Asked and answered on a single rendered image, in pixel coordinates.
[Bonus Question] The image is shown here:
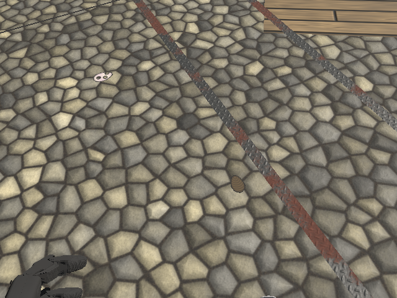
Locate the robot left hand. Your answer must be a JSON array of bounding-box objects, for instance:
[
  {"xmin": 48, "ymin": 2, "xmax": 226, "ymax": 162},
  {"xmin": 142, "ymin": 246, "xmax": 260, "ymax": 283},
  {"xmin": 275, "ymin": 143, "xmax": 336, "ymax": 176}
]
[{"xmin": 5, "ymin": 255, "xmax": 87, "ymax": 298}]

